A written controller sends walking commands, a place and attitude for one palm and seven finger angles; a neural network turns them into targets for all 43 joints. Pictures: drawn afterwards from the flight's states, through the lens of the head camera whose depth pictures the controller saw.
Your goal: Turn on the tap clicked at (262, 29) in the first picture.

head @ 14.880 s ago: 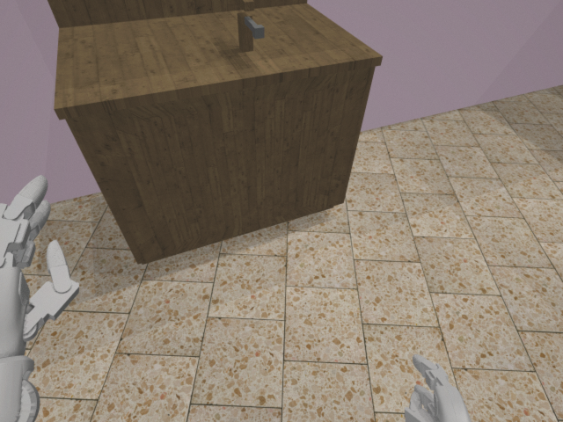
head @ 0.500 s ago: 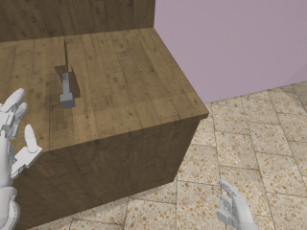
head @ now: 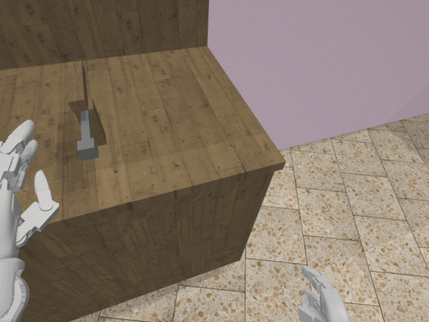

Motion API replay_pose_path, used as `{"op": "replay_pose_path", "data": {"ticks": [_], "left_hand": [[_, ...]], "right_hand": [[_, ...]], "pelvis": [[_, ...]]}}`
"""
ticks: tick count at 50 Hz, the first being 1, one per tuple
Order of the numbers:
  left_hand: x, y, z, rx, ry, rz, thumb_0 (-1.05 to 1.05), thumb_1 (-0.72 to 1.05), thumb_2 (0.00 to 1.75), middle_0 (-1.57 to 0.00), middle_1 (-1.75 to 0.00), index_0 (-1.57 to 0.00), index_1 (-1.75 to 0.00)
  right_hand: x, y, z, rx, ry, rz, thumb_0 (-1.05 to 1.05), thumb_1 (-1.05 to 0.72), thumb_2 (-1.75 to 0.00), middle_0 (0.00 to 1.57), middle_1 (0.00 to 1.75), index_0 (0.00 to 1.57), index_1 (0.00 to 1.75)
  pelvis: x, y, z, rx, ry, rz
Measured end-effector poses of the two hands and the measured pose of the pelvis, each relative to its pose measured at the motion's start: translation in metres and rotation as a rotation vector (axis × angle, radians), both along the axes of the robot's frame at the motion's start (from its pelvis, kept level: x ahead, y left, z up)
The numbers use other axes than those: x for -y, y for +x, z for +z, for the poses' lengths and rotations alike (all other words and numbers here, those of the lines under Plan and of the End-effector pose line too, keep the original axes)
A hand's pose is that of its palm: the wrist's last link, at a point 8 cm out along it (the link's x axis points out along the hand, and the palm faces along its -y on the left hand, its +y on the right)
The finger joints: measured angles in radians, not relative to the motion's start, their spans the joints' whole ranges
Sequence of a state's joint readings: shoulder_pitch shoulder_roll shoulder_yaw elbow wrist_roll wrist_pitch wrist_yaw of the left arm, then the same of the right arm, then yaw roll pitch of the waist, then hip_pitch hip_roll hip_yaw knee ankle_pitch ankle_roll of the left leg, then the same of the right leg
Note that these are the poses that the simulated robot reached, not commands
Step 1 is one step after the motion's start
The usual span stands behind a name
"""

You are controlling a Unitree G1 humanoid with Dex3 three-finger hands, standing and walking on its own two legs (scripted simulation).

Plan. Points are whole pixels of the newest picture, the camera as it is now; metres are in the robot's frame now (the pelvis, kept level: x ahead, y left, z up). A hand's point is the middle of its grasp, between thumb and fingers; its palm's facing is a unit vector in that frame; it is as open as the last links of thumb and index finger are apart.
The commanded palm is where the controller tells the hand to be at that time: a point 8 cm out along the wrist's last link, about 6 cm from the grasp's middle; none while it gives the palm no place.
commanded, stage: shuffle to correct the standing spot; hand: left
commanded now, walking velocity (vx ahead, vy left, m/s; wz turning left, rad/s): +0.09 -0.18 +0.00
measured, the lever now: (88, 149) +0.36 +0.27 +0.11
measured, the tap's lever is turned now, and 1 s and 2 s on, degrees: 0 0 0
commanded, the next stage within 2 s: come to a stop and stand still in 0.16 s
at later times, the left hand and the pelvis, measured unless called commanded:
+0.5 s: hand (112, 194) +0.25 +0.18 +0.16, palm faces +0.38 -0.84 -0.40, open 7.4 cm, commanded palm +0.19 +0.22 +0.17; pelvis +0.04 -0.06 +0.00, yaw +2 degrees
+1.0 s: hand (81, 245) +0.18 +0.20 +0.14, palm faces +0.23 -0.90 -0.38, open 7.4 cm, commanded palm +0.12 +0.27 +0.17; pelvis -0.04 -0.01 -0.01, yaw +0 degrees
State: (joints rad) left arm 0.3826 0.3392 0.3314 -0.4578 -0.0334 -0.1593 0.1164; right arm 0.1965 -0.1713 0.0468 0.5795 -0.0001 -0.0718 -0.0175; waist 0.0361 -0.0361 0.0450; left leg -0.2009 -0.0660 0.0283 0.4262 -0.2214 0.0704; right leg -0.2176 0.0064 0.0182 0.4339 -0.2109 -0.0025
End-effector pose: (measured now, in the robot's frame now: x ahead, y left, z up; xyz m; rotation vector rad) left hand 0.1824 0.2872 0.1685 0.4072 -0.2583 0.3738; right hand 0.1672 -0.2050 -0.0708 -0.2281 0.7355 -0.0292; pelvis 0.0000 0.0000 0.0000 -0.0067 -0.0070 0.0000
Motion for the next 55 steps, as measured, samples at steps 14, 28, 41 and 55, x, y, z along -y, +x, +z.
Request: {"op": "replay_pose_path", "data": {"ticks": [14,28,41,55], "left_hand": [[0.055,0.028,-0.004,-0.059,0.013,-0.038,0.01,0.89,0.89,-0.21,-0.30,-0.21,-0.30],[0.066,0.020,0.010,-0.094,0.066,0.017,0.01,0.89,0.89,-0.21,-0.30,-0.21,-0.30],[-0.013,0.010,0.036,0.070,0.171,0.159,0.01,0.89,0.89,-0.21,-0.30,-0.21,-0.30],[-0.006,-0.059,-0.012,-0.049,0.083,-0.065,0.01,0.88,0.89,-0.22,-0.30,-0.22,-0.30]], "right_hand": [[0.061,0.034,-0.006,0.023,0.007,-0.054,0.01,-0.91,-0.90,0.21,0.30,0.21,0.30],[0.088,0.056,-0.005,0.019,-0.013,-0.051,0.01,-0.91,-0.90,0.20,0.30,0.20,0.30],[0.044,0.032,-0.007,-0.001,0.003,0.067,0.01,-0.91,-0.90,0.20,0.30,0.20,0.30],[0.014,-0.069,0.004,0.028,-0.020,-0.057,0.01,-0.91,-0.90,0.20,0.30,0.20,0.30]], "pelvis": [[0.048,0.029,-0.009,-0.021,-0.017,-0.001],[0.061,0.037,-0.001,-0.016,0.013,0.033],[0.047,-0.010,-0.002,-0.007,0.004,0.030],[0.000,-0.054,-0.007,0.053,-0.017,0.009]]}}
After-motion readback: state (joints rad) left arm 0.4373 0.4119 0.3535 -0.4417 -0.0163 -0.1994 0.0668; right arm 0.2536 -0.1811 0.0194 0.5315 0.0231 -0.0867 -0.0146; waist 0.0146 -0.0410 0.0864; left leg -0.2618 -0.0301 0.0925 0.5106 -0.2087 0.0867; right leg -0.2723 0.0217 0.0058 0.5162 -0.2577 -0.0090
